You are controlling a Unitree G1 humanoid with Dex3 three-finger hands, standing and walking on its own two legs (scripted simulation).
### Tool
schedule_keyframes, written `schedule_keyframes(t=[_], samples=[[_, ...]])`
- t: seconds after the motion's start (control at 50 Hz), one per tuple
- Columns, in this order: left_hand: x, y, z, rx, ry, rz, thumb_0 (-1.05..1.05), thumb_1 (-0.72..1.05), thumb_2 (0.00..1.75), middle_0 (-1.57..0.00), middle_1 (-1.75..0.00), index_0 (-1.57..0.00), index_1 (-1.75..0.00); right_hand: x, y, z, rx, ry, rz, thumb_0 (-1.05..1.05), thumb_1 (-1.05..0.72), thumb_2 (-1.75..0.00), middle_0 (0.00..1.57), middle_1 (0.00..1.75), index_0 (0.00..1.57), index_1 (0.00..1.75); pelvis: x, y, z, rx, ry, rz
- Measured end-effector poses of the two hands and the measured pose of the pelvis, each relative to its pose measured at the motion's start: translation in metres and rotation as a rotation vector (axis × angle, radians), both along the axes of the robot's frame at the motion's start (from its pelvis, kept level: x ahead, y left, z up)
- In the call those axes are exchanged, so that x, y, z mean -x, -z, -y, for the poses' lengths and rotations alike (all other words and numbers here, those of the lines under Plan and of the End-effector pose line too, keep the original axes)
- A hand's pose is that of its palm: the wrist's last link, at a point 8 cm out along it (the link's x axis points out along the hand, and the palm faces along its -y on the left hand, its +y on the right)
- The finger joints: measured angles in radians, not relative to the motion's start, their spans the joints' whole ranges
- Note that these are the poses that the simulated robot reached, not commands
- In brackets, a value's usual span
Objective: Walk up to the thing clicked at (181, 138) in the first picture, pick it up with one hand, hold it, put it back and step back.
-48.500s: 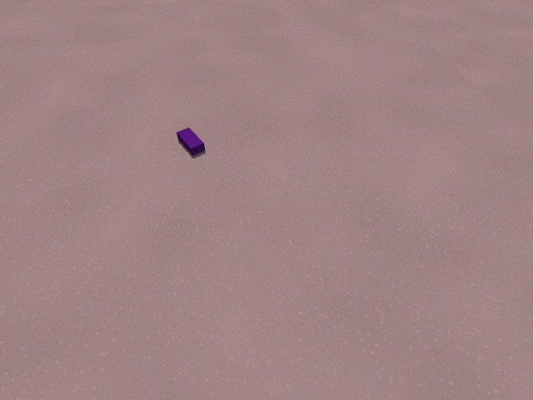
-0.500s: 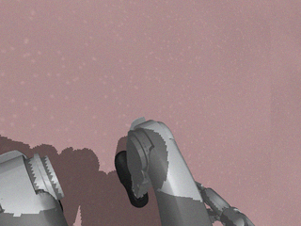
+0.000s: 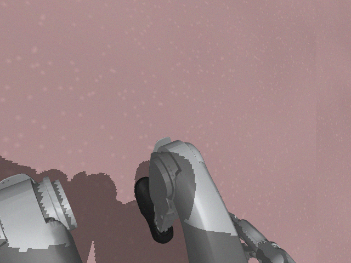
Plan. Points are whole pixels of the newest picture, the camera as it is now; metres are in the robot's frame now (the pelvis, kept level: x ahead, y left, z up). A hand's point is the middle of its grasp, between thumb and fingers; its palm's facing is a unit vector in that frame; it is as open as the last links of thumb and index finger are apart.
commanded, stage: settle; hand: left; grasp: from above
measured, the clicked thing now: out of the picture +0.44 +0.40 -0.27
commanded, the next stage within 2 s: lift in 0.68 s
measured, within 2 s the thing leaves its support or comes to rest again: leaves its support in 0.10 s
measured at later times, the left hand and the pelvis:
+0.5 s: hand out of the picture +0.42 +0.41 -0.16, palm faces -0.46 -0.10 -0.88, open 11.0 cm; pelvis +0.00 +0.00 +0.02, yaw +3 degrees
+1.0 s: hand out of the picture +0.42 +0.40 -0.10, palm faces -0.45 -0.12 -0.88, open 11.0 cm; pelvis -0.01 +0.00 +0.04, yaw +6 degrees
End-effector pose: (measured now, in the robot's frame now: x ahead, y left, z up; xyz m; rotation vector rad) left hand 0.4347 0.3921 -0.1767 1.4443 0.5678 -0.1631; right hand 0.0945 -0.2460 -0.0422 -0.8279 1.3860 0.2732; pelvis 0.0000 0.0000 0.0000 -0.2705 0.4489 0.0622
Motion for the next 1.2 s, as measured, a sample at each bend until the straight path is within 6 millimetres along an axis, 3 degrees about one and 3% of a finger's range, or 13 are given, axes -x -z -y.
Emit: schedule_keyframes(t=[0.18,0.44,0.86,1.04,1.2], samples=[[-0.003,-0.014,-0.005,-0.012,0.008,0.027,0.01,-0.05,0.53,-0.52,-0.63,-0.56,-0.59,-0.007,-0.003,0.003,0.003,0.014,0.021,0.0,-0.91,-0.89,0.2,0.3,0.2,0.3,0.0,-0.002,0.0,0.004,-0.009,-0.015],[0.002,-0.066,-0.017,-0.047,0.001,-0.008,0.01,-0.06,0.54,-0.54,-0.62,-0.58,-0.58,-0.021,-0.001,0.004,-0.04,0.096,0.084,0.0,-0.9,-0.89,0.2,0.29,0.2,0.3,0.002,-0.014,-0.001,-0.008,-0.036,-0.062],[0.005,-0.114,-0.01,-0.04,0.041,0.003,0.01,-0.07,0.55,-0.54,-0.62,-0.58,-0.58,-0.006,0.003,0.011,-0.026,0.206,0.069,0.0,-0.91,-0.89,0.2,0.3,0.2,0.3,0.008,-0.025,0.003,-0.036,-0.062,-0.095],[0.018,-0.14,-0.006,-0.012,-0.006,-0.026,0.01,-0.08,0.53,-0.56,-0.6,-0.6,-0.56,-0.003,-0.008,0.012,-0.04,0.27,0.061,0.0,-0.92,-0.9,0.2,0.3,0.2,0.3,0.008,-0.046,0.004,-0.052,-0.076,-0.129],[0.042,-0.184,-0.003,0.017,0.015,-0.039,0.02,-0.08,0.5,-0.58,-0.59,-0.62,-0.55,-0.015,-0.025,0.014,-0.051,0.305,0.093,0.0,-0.91,-0.9,0.2,0.3,0.2,0.3,0.008,-0.073,0.005,-0.075,-0.094,-0.15]])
